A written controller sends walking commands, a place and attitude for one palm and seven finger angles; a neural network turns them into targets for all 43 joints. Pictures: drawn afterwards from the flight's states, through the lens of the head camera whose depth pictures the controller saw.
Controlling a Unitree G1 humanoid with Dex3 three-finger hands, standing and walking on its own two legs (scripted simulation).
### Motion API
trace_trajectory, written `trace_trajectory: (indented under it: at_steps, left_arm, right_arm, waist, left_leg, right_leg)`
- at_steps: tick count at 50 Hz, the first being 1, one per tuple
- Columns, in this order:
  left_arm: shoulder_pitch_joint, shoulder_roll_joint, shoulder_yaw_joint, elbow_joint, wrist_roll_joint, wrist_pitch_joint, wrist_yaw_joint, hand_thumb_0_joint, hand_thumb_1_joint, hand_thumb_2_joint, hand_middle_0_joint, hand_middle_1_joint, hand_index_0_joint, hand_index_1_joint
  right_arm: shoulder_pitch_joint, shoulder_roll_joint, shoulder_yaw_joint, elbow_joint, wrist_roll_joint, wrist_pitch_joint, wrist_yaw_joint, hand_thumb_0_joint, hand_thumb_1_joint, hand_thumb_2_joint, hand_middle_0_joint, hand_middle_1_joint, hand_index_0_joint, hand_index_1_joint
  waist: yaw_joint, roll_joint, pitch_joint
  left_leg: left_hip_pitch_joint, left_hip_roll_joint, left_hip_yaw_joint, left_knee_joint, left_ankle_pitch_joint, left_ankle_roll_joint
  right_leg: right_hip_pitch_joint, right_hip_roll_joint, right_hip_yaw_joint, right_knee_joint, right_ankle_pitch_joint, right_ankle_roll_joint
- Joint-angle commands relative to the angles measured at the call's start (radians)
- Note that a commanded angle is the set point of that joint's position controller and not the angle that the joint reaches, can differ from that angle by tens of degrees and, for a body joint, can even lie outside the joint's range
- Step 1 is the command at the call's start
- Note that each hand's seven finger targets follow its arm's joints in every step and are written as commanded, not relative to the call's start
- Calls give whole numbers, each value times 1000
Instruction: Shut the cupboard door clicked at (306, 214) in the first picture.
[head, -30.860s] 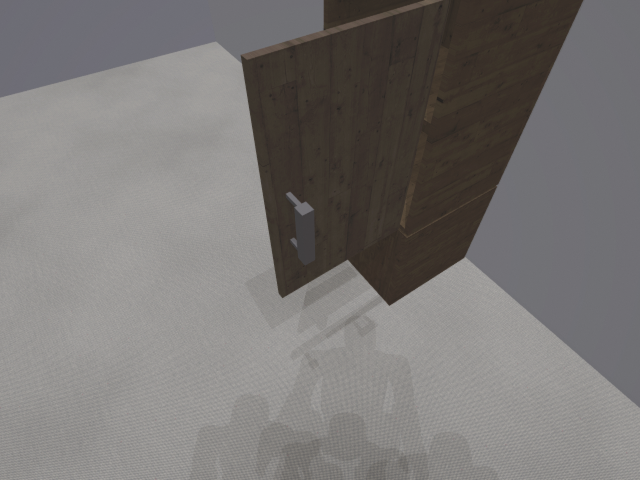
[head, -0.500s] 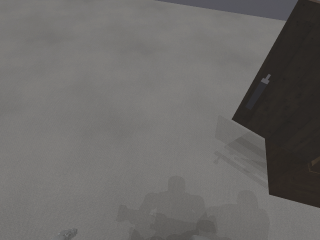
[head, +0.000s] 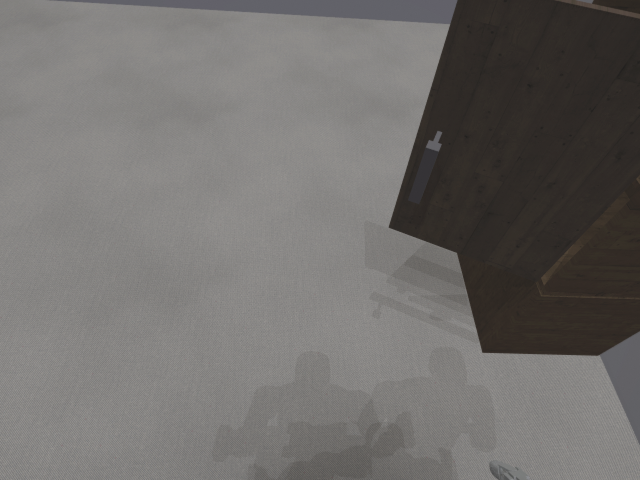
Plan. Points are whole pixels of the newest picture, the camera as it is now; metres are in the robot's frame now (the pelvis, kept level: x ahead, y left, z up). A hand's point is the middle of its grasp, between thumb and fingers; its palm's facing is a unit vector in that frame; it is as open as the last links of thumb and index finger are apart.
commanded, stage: turn to face it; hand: left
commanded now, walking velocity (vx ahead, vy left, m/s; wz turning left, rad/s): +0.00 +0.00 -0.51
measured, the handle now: (426, 167) +0.72 -0.17 -0.08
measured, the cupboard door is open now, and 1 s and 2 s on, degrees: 66 66 66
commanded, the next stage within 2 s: take the last steps up to it in 0.42 s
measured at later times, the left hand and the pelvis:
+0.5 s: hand (220, 466) +0.15 +0.15 -0.14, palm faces -0.22 -0.94 -0.27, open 7.3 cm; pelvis +0.01 -0.02 +0.00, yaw -13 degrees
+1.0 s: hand (242, 428) +0.20 +0.13 -0.16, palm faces -0.33 -0.93 -0.15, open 7.4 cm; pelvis +0.09 -0.04 +0.02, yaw -20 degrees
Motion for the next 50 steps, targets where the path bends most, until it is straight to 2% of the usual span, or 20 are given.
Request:
trace_trajectory:
  at_steps: [1,3,6,13,17,18,19,20,21,22,26,32,35,36,37,38,39,41,43,50]
  left_arm:
    - [-52,130,37,-114,3,-16,4,0,900,900,-200,-300,-200,-300]
    - [-36,137,49,-85,17,-7,-8,0,900,900,-200,-300,-200,-300]
    - [-42,102,40,-79,12,2,-22,0,900,900,-200,-300,-200,-300]
    - [-93,59,19,-88,9,-3,-22,0,900,900,-200,-300,-200,-300]
    - [15,97,24,-52,12,-20,-13,0,900,900,-200,-300,-200,-300]
    - [72,176,38,-35,20,-33,-3,0,900,900,-200,-300,-200,-300]
    - [97,265,54,-19,23,-40,10,0,900,900,-200,-300,-200,-300]
    - [107,264,45,-16,11,-40,18,0,900,900,-200,-300,-200,-300]
    - [57,235,41,-28,13,-37,21,0,900,900,-200,-300,-200,-300]
    - [8,197,44,-29,14,-38,33,0,900,900,-200,-300,-200,-300]
    - [-37,144,20,-40,9,-49,33,0,900,900,-200,-300,-200,-300]
    - [16,163,33,3,19,-57,18,0,900,900,-200,-300,-200,-300]
    - [-35,148,33,5,9,-55,7,0,900,900,-200,-300,-200,-300]
    - [-33,95,23,0,3,-53,2,0,900,900,-200,-300,-200,-300]
    - [-13,20,8,-20,-2,-51,-7,0,900,900,-200,-300,-200,-300]
    - [-85,53,9,-56,9,-49,-11,0,900,900,-200,-300,-200,-300]
    - [-114,75,21,-70,17,-49,-22,0,900,900,-200,-300,-200,-300]
    - [-71,73,35,-16,32,-43,-31,0,900,900,-200,-300,-200,-300]
    - [-29,51,28,14,28,-42,-36,0,900,900,-200,-300,-200,-300]
    - [-101,-3,-1,17,17,-41,-35,0,900,900,-200,-300,-200,-300]
  right_arm:
    - [163,-259,-54,-50,-30,-20,-21,0,-900,-900,200,300,200,300]
    - [65,-200,-37,-71,-32,-28,-22,0,-900,-900,200,300,200,300]
    - [52,-170,-31,-63,-34,-24,-28,0,-900,-900,200,300,200,300]
    - [139,-194,-50,-2,-32,-16,-15,0,-900,-900,200,300,200,300]
    - [102,-189,-57,6,-18,-10,-6,0,-900,-900,200,300,200,300]
    - [92,-139,-51,-7,-7,-8,-1,0,-900,-900,200,300,200,300]
    - [39,-69,-30,-49,-8,-6,1,0,-900,-900,200,300,200,300]
    - [35,-98,-27,-40,-7,12,-9,0,-900,-900,200,300,200,300]
    - [37,-76,-28,-36,-9,13,-5,0,-900,-900,200,300,200,300]
    - [52,-76,-31,-13,-12,16,-9,0,-900,-900,200,300,200,300]
    - [99,-76,-28,37,-13,17,2,0,-900,-900,200,300,200,300]
    - [59,-54,-25,20,-23,-11,15,0,-900,-900,200,300,200,300]
    - [197,-49,-20,67,-26,-39,9,0,-900,-900,200,300,200,300]
    - [283,-97,-28,95,-29,-51,0,0,-900,-900,200,300,200,300]
    - [366,-205,-54,112,-45,-55,-6,0,-900,-900,200,300,200,300]
    - [399,-245,-59,105,-45,-53,-19,0,-900,-900,200,300,200,300]
    - [357,-236,-54,84,-42,-48,-21,0,-900,-900,200,300,200,300]
    - [249,-151,-30,70,-41,-61,-21,0,-900,-900,200,300,200,300]
    - [256,-101,-12,80,-35,-80,-24,0,-900,-900,200,300,200,300]
    - [362,-83,-18,155,-32,-83,-20,0,-900,-900,200,300,200,300]
  waist:
    - [-71,234,-113]
    - [-25,244,-58]
    - [-21,225,-64]
    - [-60,252,-106]
    - [3,172,-128]
    - [32,-22,-152]
    - [54,-279,-100]
    - [59,-202,-107]
    - [29,-148,-50]
    - [4,-247,-58]
    - [-31,-164,-81]
    - [4,-142,-42]
    - [-69,-96,-21]
    - [-105,58,-35]
    - [-125,380,-49]
    - [-150,311,7]
    - [-125,176,73]
    - [-65,187,99]
    - [-46,171,62]
    - [-71,185,44]
  left_leg:
    - [219,455,-388,-270,269,232]
    - [126,364,-274,-287,229,208]
    - [206,284,-84,-214,411,181]
    - [237,296,-11,-157,487,180]
    - [102,248,43,-11,319,98]
    - [-26,158,120,142,76,33]
    - [-238,21,132,362,-387,-12]
    - [-224,41,-2,492,-392,-1]
    - [-269,43,-27,546,-329,1]
    - [-298,51,-33,574,-286,-6]
    - [-198,38,-14,513,-157,-26]
    - [-115,21,45,210,-194,-13]
    - [175,-9,85,-79,-51,3]
    - [326,62,-30,-193,-106,22]
    - [399,328,-402,-328,-318,103]
    - [311,472,-564,-438,-438,188]
    - [216,471,-535,-470,-475,219]
    - [127,350,-347,-450,-304,136]
    - [192,283,-166,-401,12,99]
    - [321,259,24,-342,347,143]
  right_leg:
    - [-244,-42,-63,510,-308,14]
    - [-258,-68,-80,618,-212,31]
    - [-256,-85,-132,531,-159,49]
    - [-101,-64,-222,220,-124,28]
    - [167,-72,-206,-139,161,-4]
    - [286,-234,-17,-242,322,-51]
    - [299,-439,240,-263,599,-165]
    - [215,-474,222,-264,582,-234]
    - [197,-420,153,-267,521,-234]
    - [207,-378,164,-261,526,-213]
    - [163,-292,3,-229,600,-183]
    - [145,-296,101,-318,55,-219]
    - [-49,-222,65,-249,-136,-163]
    - [-186,-152,11,-100,-187,-116]
    - [-361,-15,-136,211,-253,-47]
    - [-420,-39,-121,409,-263,-43]
    - [-427,-98,-80,506,-184,-44]
    - [-401,-115,-81,595,-33,-28]
    - [-384,-111,-91,584,60,-8]
    - [-389,-126,-186,365,151,8]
